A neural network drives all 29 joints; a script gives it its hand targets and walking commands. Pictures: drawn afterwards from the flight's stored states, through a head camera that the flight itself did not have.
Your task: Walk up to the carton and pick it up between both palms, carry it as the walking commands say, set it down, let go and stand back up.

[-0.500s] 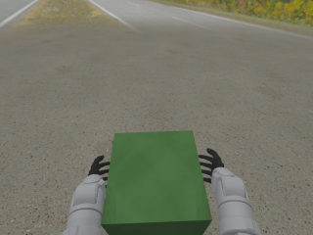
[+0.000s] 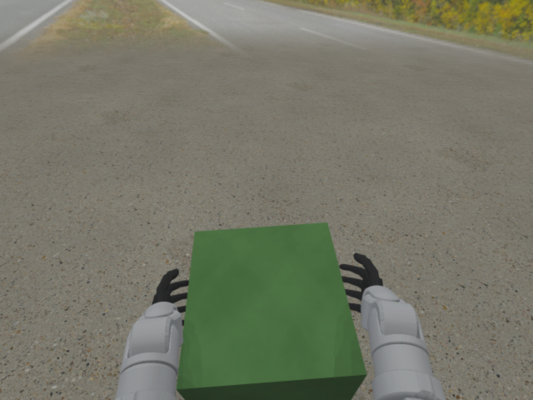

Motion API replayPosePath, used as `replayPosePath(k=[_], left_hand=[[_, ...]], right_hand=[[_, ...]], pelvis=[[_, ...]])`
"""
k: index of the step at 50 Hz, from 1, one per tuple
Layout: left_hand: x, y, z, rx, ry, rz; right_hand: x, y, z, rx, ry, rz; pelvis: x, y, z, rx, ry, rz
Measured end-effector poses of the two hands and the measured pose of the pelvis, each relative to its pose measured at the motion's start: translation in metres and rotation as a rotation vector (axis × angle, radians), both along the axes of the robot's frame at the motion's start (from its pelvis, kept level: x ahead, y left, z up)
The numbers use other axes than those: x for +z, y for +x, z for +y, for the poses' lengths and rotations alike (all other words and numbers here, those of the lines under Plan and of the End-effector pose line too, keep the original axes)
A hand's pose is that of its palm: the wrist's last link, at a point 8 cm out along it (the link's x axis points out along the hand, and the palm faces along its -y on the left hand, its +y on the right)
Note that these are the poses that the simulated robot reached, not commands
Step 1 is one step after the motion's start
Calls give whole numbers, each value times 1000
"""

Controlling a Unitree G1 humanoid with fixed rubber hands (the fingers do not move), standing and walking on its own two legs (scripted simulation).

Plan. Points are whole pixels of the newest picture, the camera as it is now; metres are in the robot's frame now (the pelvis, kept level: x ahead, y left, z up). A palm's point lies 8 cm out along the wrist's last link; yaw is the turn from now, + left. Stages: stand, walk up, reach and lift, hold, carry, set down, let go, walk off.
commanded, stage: reach and lift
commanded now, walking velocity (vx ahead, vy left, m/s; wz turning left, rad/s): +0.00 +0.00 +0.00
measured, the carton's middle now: (267, 321) +0.33 -0.01 -0.04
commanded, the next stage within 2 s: hold in 0.68 s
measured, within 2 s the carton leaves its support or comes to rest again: neither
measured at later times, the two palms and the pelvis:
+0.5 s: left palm (160, 321) +0.28 +0.16 +0.04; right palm (371, 303) +0.29 -0.17 +0.06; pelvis -0.01 +0.00 +0.00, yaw +0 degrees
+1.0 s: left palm (159, 322) +0.28 +0.16 +0.04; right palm (371, 304) +0.29 -0.17 +0.05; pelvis -0.01 +0.00 +0.00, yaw +0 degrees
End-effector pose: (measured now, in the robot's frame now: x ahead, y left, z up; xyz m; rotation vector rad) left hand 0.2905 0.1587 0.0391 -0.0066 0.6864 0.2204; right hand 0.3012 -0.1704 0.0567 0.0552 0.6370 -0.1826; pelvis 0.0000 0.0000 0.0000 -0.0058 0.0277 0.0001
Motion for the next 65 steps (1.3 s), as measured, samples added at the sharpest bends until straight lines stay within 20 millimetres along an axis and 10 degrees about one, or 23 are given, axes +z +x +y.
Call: replayPosePath(k=[65], left_hand=[[2,-15,4,26,-1,-8]], right_hand=[[-3,-13,2,35,12,-6]], pelvis=[[0,-8,-1,0,1,-12]])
